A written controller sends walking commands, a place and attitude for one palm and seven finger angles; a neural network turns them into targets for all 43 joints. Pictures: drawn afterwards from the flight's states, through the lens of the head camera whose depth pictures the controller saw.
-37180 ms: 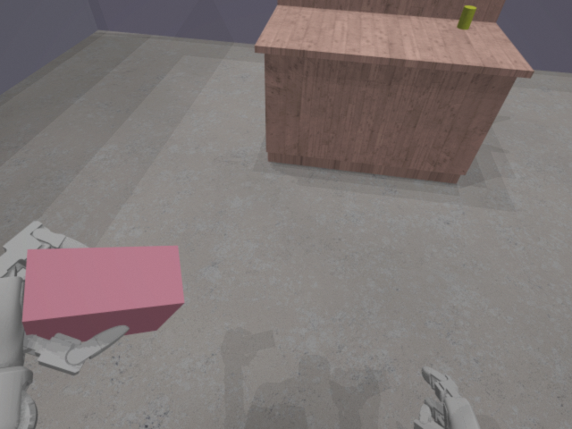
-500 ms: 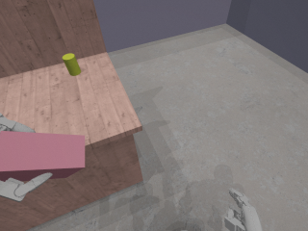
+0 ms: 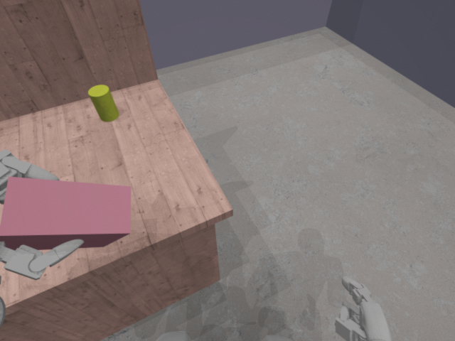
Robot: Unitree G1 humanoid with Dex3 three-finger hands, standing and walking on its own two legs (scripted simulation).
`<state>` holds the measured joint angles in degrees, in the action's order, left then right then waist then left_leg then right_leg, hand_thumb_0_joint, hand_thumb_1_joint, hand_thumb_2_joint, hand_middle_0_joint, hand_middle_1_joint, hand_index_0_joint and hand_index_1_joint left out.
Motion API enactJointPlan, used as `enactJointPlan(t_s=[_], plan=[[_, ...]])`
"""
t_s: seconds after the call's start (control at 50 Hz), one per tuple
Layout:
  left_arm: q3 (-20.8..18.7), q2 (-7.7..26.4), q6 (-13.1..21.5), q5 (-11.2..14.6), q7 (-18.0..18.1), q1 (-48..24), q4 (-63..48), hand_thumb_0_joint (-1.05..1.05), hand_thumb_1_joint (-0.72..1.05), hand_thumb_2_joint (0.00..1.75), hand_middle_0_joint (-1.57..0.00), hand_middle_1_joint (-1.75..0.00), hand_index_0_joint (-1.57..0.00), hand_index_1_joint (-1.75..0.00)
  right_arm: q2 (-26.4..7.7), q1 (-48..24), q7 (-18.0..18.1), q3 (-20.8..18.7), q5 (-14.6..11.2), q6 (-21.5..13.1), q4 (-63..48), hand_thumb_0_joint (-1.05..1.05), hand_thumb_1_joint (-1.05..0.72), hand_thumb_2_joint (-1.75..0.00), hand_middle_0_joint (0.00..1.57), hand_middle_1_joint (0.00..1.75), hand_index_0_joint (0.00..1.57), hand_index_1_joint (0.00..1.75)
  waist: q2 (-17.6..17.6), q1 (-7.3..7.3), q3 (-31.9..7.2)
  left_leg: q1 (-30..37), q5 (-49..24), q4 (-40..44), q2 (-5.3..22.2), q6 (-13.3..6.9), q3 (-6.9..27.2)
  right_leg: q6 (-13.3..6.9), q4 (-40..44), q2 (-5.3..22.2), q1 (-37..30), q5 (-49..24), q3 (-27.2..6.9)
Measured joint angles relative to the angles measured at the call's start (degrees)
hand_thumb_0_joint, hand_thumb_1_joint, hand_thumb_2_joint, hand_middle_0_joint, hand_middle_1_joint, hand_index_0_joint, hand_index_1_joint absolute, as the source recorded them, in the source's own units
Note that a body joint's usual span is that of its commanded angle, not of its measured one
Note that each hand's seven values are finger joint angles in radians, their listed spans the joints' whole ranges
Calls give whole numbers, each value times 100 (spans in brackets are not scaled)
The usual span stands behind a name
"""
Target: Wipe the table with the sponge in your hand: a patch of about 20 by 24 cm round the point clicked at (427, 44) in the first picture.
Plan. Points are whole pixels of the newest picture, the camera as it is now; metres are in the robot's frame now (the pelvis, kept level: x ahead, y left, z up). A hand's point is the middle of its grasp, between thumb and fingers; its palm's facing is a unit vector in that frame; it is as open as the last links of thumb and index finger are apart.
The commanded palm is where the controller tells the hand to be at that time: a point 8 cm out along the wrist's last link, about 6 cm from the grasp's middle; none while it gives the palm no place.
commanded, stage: shuffle to correct the standing spot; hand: left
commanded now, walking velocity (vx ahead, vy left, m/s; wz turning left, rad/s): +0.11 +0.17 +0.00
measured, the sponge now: (84, 219) +0.25 +0.21 +0.14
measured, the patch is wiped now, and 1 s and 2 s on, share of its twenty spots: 0.00 0.00 0.00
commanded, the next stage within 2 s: come to a stop and stand still in 0.16 s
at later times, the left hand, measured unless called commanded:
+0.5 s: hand (7, 180) +0.27 +0.30 +0.19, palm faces +0.37 -0.85 -0.39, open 10.3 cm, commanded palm +0.21 +0.36 +0.20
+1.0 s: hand out of the picture +0.25 +0.34 +0.19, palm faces +0.37 -0.86 -0.35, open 10.3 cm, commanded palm +0.20 +0.38 +0.20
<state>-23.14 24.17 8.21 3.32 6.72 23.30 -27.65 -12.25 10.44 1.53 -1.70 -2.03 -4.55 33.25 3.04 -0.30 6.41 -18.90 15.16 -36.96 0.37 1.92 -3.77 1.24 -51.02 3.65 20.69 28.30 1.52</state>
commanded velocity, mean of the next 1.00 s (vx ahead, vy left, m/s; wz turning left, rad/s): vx -0.03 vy -0.01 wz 0.00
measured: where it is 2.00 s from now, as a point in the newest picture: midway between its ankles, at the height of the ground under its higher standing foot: outside the picture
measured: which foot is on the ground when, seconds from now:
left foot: down 0.00-1.00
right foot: up 0.00-0.00, down 0.02-1.00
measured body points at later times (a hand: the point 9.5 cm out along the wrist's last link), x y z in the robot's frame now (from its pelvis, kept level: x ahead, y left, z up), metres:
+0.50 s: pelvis +0.06 +0.08 +0.02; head +0.08 +0.07 +0.46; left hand +0.25 +0.35 +0.21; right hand +0.25 -0.13 -0.07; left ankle +0.07 +0.21 -0.71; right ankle +0.06 -0.02 -0.71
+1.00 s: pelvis +0.04 +0.10 +0.03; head +0.05 +0.11 +0.48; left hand +0.23 +0.38 +0.21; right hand +0.24 -0.12 -0.04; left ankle +0.07 +0.21 -0.71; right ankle +0.06 -0.02 -0.71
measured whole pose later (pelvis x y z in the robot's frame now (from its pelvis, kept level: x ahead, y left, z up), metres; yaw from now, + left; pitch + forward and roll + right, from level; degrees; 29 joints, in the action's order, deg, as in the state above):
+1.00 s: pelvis +0.04 +0.10 +0.03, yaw +1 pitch -1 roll -1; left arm -16.6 21.0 5.5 3.8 8.3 26.3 -29.7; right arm -11.9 9.3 3.9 1.5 -0.5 -4.5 34.1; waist -0.3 -0.9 2.1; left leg -12.6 10.2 -23.9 1.9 -0.2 -1.7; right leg 0.2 -19.2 -0.2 9.1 8.8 2.9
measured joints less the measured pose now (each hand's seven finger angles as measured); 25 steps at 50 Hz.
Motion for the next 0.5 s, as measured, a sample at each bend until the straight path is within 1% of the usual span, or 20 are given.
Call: enactJointPlan(t_s=[0.02,0.04,0.06,0.08,0.1,0.14,0.16,0.18,0.22,0.26,0.28,0.3,0.34,0.36,0.38,0.4,0.42,0.44,0.46,0.5], plan=[[18,-15,-28,-19,11,-16,-20,0,-54,103,-71,-129,-76,-127,18,8,-22,59,-4,-38,-41,1,-91,-90,19,30,20,30,-51,31,-4,-40,75,-122,-3,-9,24,-89,463,-43,-120,-367,107],[76,-80,-32,-44,7,-8,-69,0,-54,103,-71,-129,-76,-127,-5,-1,-47,96,5,-50,-51,1,-91,-90,19,30,20,30,-213,94,8,-126,213,-357,36,-112,121,-238,571,-103,-200,-530,214],[151,-143,-36,-46,-2,43,-167,0,-54,103,-71,-129,-76,-127,-21,-24,-80,117,20,-29,-12,1,-91,-90,19,30,20,30,-343,150,11,-272,423,-783,28,-170,217,-334,614,-135,-266,-520,302],[243,-206,-37,-25,-21,113,-286,0,-54,103,-71,-129,-76,-127,-37,-36,-116,124,29,1,50,1,-91,-90,19,30,20,30,-447,177,2,-449,508,-1306,-7,-171,298,-373,722,-153,-353,-493,366],[327,-265,-22,6,-47,206,-417,0,-54,103,-71,-129,-76,-127,-50,-35,-158,121,26,32,114,1,-91,-90,20,30,20,30,-521,173,-21,-617,528,-1777,-37,-153,338,-370,897,-163,-446,-506,399],[362,-270,97,61,-81,455,-646,0,-54,103,-71,-129,-76,-127,-48,-35,-217,142,25,98,216,1,-91,-90,20,30,20,30,-531,120,-81,-859,556,-2297,-45,-140,297,-300,1283,-133,-578,-642,363],[314,-210,179,75,-73,570,-707,0,-54,103,-71,-129,-76,-127,-34,-38,-229,158,29,140,239,1,-91,-90,20,30,20,30,-476,86,-98,-903,564,-2263,-24,-152,257,-255,1438,-88,-616,-720,312],[240,-138,253,79,-49,658,-724,0,-54,103,-71,-129,-76,-127,-18,-36,-232,168,34,181,237,1,-91,-90,20,30,20,30,-401,47,-103,-873,528,-1998,9,-176,217,-212,1548,-27,-639,-778,250],[73,-27,324,78,8,741,-652,0,-54,103,-71,-129,-76,-127,-15,-22,-219,168,43,226,187,1,-91,-90,20,30,20,30,-281,-14,-85,-589,140,-994,84,-229,157,-107,1619,102,-670,-796,134],[-47,-3,298,91,55,736,-494,0,-54,103,-71,-129,-76,-127,-111,-15,-180,136,51,215,98,1,-91,-90,20,30,20,30,-335,-39,-70,-130,-559,24,155,-312,165,7,1360,166,-621,-653,67],[-76,-10,247,101,68,702,-411,0,-54,103,-71,-129,-76,-127,-172,-25,-151,90,52,204,45,1,-91,-90,20,30,20,30,-424,-47,-95,20,-280,193,175,-194,174,53,1016,173,-470,-553,53],[-90,9,182,97,75,605,-291,0,-54,103,-71,-129,-76,-127,-157,-70,-110,27,51,196,44,1,-91,-90,20,30,20,30,-409,-38,-93,33,120,122,123,-124,133,76,540,200,-277,-379,-54],[-49,2,35,71,80,343,-24,0,-54,103,-71,-129,-76,-127,-37,-157,-44,-14,35,163,99,1,-91,-90,20,30,20,30,-267,-62,-34,56,299,-23,-20,-102,52,74,-171,140,-3,-21,-304],[-8,-37,-60,46,99,241,59,0,-54,103,-71,-129,-76,-127,27,-188,-21,20,36,134,127,1,-91,-90,20,30,20,30,-205,-71,-8,105,220,-2,-63,-110,30,71,-202,95,43,-9,-296],[42,-78,-159,16,118,170,86,0,-54,103,-71,-129,-76,-127,90,-201,-11,75,40,97,141,1,-91,-90,20,30,20,30,-149,-73,2,159,190,33,-93,-112,23,65,15,49,17,-141,-227],[93,-108,-243,-10,133,132,56,0,-54,103,-71,-129,-76,-127,151,-201,-11,146,38,56,139,1,-91,-90,20,30,20,30,-91,-70,3,204,191,58,-115,-107,26,58,444,-2,-81,-428,-138],[162,-158,-297,-33,138,112,-12,0,-54,103,-71,-129,-76,-127,189,-194,-15,220,32,13,130,1,-91,-90,20,30,20,30,-80,-57,4,236,215,49,-108,-95,55,-68,813,-52,-227,-703,-63],[267,-262,-326,-48,127,101,-85,0,-54,103,-71,-129,-76,-127,192,-207,-14,284,39,-18,153,1,-91,-90,20,30,20,30,-179,-34,11,274,241,40,-26,-80,135,-186,1002,-139,-365,-786,31],[376,-351,-331,-41,108,130,-185,0,-54,103,-71,-129,-76,-127,196,-213,-11,339,61,-43,184,1,-91,-90,20,30,20,30,-282,-11,-16,311,241,84,64,-67,213,-253,1219,-236,-498,-843,116],[528,-420,-278,11,79,277,-482,0,-54,103,-71,-129,-76,-127,227,-189,-25,396,89,-101,188,2,-91,-90,20,30,20,30,-383,14,-135,357,161,265,181,-28,295,-294,1659,-365,-677,-996,202]])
